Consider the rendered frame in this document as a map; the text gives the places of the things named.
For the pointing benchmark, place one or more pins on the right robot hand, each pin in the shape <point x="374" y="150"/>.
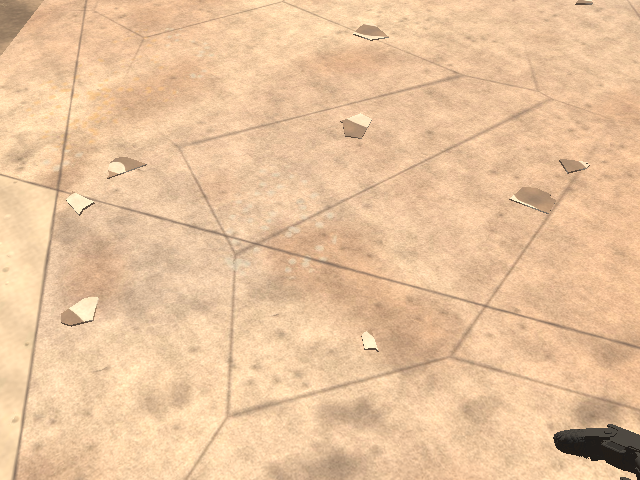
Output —
<point x="617" y="446"/>

